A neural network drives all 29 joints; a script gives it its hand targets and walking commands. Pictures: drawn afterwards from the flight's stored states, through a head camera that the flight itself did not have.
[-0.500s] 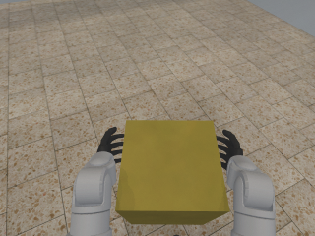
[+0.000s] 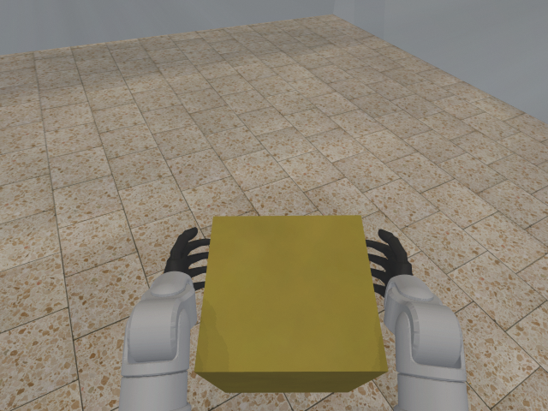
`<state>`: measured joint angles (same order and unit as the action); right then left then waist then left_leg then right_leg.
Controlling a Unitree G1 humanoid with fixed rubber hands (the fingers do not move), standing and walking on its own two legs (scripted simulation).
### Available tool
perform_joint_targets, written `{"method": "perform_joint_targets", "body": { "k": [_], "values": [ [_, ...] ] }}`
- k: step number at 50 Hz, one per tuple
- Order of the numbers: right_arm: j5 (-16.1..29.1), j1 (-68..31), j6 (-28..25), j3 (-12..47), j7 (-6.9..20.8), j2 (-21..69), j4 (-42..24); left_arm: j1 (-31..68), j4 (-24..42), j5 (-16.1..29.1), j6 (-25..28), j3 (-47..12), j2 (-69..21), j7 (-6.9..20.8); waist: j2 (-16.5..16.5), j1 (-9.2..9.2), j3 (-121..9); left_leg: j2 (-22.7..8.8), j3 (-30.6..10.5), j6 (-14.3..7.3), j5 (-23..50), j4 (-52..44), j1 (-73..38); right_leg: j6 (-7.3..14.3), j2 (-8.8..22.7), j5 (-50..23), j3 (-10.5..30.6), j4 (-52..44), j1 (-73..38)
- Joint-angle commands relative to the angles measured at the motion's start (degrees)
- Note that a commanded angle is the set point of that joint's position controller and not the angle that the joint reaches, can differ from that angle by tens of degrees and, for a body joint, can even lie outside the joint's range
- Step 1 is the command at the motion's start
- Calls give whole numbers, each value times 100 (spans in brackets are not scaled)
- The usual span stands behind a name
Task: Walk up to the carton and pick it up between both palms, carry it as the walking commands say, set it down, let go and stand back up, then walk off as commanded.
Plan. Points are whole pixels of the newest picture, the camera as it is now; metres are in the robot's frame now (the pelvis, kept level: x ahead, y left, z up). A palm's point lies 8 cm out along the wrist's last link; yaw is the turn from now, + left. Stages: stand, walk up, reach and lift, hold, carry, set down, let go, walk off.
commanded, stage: carry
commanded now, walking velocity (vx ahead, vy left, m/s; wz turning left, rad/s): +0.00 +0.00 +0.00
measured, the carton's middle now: (286, 312) +0.29 +0.00 -0.01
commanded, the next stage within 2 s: hold in 1.64 s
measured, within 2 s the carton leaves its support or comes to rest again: neither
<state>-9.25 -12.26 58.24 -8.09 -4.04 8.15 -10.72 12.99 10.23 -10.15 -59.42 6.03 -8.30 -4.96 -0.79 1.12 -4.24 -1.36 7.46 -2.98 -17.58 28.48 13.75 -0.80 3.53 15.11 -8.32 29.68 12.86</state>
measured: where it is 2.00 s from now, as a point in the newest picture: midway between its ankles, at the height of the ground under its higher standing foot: outside the picture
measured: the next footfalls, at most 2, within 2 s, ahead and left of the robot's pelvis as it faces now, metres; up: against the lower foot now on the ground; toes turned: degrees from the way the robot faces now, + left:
none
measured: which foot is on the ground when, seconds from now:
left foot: down 0.00-1.00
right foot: down 0.00-1.00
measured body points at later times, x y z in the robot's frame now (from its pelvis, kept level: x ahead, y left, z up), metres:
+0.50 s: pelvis -0.01 +0.01 -0.01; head -0.03 +0.03 +0.44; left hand +0.28 +0.16 +0.05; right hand +0.28 -0.14 +0.05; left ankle -0.04 +0.07 -0.74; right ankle -0.06 -0.14 -0.74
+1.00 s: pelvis -0.06 +0.02 -0.01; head -0.08 +0.03 +0.44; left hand +0.24 +0.16 +0.04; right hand +0.23 -0.14 +0.04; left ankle -0.04 +0.07 -0.74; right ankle -0.06 -0.14 -0.74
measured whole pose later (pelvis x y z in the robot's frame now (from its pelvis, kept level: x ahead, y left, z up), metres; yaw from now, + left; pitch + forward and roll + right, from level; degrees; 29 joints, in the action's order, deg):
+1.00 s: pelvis -0.06 +0.02 -0.01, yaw -1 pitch +3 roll -1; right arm -9.9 -9.6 49.2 -8.3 -5.5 7.7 1.3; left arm 12.2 -2.5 -10.9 -48.1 6.1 -8.2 -5.0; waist -0.3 0.7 -6.6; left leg -0.3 9.9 -5.4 -14.6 31.0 20.4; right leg -3.0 4.9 13.6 -5.6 28.9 18.2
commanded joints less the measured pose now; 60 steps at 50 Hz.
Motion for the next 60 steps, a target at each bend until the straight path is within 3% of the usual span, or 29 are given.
{"method": "perform_joint_targets", "body": {
  "k": [1,2,3,6,7,10,14,16,20,21,22,24,25,30,33,34,35,39,41,42,43,44,48,49,50,53,57,58,60],
  "values": [
    [1524,-1442,15,3018,1416,4579,239,1625,-199,1705,104,-3103,-4907,1347,633,6,-1669,-704,-410,-36,5464,155,-1147,132,115,-2319,98,86,-153],
    [1540,-1529,-11,3081,1405,4637,176,2012,226,1812,180,-3103,-4750,1340,516,15,-1791,-713,-398,-91,5342,213,-1201,116,129,-2366,122,35,-132],
    [1563,-1551,-13,3119,1398,4736,239,1865,-65,1769,191,-3074,-4809,1338,486,46,-1842,-771,-456,-102,5540,164,-1300,108,78,-2120,109,118,-86],
    [1700,-1817,-169,3195,1354,4753,-155,2172,144,1975,326,-3218,-4992,1316,431,72,-1775,-794,-430,-119,5504,63,-1245,89,21,-1663,100,-69,-68],
    [1699,-1656,-163,3192,1337,4730,-32,2171,190,1993,344,-3234,-4920,1306,589,53,-1818,-810,-485,-98,5602,52,-1342,94,21,-1582,97,40,-36],
    [1535,-1710,-283,3090,1291,4656,122,2064,-28,1825,458,-3086,-4901,1294,441,68,-1933,-704,-400,-115,5107,128,-1262,137,116,-2109,187,95,-115],
    [1626,-1739,-474,3294,1265,4717,-178,2038,95,1809,617,-3034,-4799,1292,-106,93,-2130,-552,-336,-86,3950,223,-860,228,278,-3148,353,97,-509],
    [1522,-1809,-551,3171,1234,4571,-64,1955,-71,1692,687,-2980,-4769,1303,73,119,-2046,-578,-347,-95,3500,156,-750,214,361,-2761,429,28,-484],
    [1479,-1702,-640,3176,1197,4573,-29,1928,48,1634,767,-2994,-4532,1270,113,50,-1911,-576,-437,-132,2836,47,-500,167,420,-2218,452,-79,-545],
    [1459,-1491,-628,3145,1188,4516,119,1844,50,1644,771,-2962,-4434,1264,-1,53,-1948,-598,-445,-135,2549,-14,-439,130,427,-1874,466,-144,-559],
    [1371,-1442,-666,3017,1190,4468,449,1816,-287,1550,801,-2934,-4555,1276,181,60,-1905,-569,-410,-135,2495,-88,-480,121,406,-1614,472,-146,-356],
    [1314,-1620,-800,2973,1201,4381,422,1647,-426,1418,930,-2719,-4300,1279,160,105,-1664,-572,-444,-146,2416,-131,-367,108,409,-1419,473,-179,-192],
    [1353,-1644,-827,3017,1197,4401,387,1784,-274,1472,959,-2879,-4356,1266,429,74,-1500,-594,-450,-122,2526,-177,-299,102,415,-1304,516,-173,-72],
    [1408,-1814,-939,3017,1220,4416,491,1810,-586,1493,1065,-2899,-4483,1248,54,-8,-1476,-648,-486,-146,2167,-221,-237,80,392,-983,493,-268,-77],
    [1329,-1886,-1001,3004,1255,4499,788,1747,-945,1427,1109,-2848,-4655,1278,210,-11,-1422,-650,-548,-155,2090,-261,-171,99,405,-944,557,-274,8],
    [1323,-2000,-1035,2984,1243,4449,643,1871,-909,1411,1133,-2762,-4599,1286,-32,-20,-1317,-658,-576,-164,1895,-290,-67,106,393,-795,547,-296,11],
    [1311,-1853,-1042,2996,1244,4514,834,1804,-972,1391,1158,-2786,-4595,1275,141,-19,-1443,-602,-496,-168,1854,-278,-143,111,409,-779,556,-300,3],
    [1316,-1963,-1072,2955,1304,4478,799,1837,-965,1346,1184,-2772,-4618,1264,272,-39,-1414,-665,-594,-182,1412,-423,-7,104,385,-324,572,-324,150],
    [1360,-1972,-1086,2973,1298,4395,690,1815,-1008,1422,1159,-2884,-4797,1262,69,-69,-1280,-657,-654,-189,1000,-527,173,138,367,-64,608,-331,154],
    [1377,-2189,-1110,3036,1289,4452,556,1977,-781,1422,1212,-2851,-4670,1268,61,-35,-1325,-665,-659,-209,939,-524,268,107,347,-106,615,-355,107],
    [1342,-1982,-1092,2891,1284,4410,835,1989,-993,1419,1193,-2890,-4869,1260,179,-85,-1341,-645,-612,-174,940,-546,186,116,377,-132,627,-345,208],
    [1406,-2266,-1145,3006,1290,4372,459,1826,-890,1376,1214,-2788,-4641,1250,191,-37,-1359,-653,-628,-182,1015,-523,228,109,361,-165,570,-325,134],
    [1361,-2024,-1106,2941,1304,4327,704,1706,-1143,1361,1186,-2787,-4826,1239,125,-34,-1545,-682,-717,-184,715,-664,284,109,281,-32,559,-297,132],
    [1442,-2128,-1103,3053,1300,4466,563,1782,-920,1390,1192,-2791,-4724,1220,149,-33,-1542,-688,-690,-199,964,-537,244,116,345,-253,599,-323,119],
    [1420,-2267,-1135,3034,1285,4506,636,1847,-1132,1338,1220,-2695,-4808,1225,-6,-31,-1671,-637,-621,-209,1052,-470,181,131,348,-235,636,-330,148],
    [1426,-2037,-1092,3005,1246,4391,449,1866,-724,1420,1213,-2823,-4723,1175,318,-29,-1774,-630,-583,-215,1585,-438,55,64,331,-442,600,-298,183],
    [1430,-1956,-984,2944,1229,4275,524,1752,-804,1427,1120,-2708,-4562,1143,91,-1,-1553,-729,-703,-230,816,-655,347,51,279,41,614,-331,190],
    [1410,-1956,-987,2901,1196,4213,552,1810,-845,1407,1108,-2778,-4663,1153,198,-18,-1537,-696,-685,-207,656,-680,402,61,268,-37,583,-320,230],
    [1387,-1925,-982,2909,1186,4305,502,1787,-803,1432,1102,-2716,-4509,1142,89,-50,-1520,-694,-672,-215,824,-601,336,93,301,-144,599,-323,259]
  ]
}}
